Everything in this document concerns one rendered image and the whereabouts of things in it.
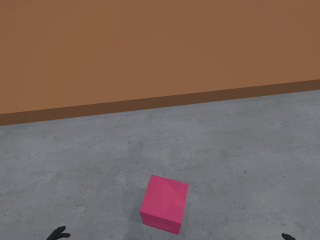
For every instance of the carton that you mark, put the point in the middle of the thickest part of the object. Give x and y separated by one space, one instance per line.
163 204

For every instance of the robot left hand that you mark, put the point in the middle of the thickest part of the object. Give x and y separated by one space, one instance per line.
57 234

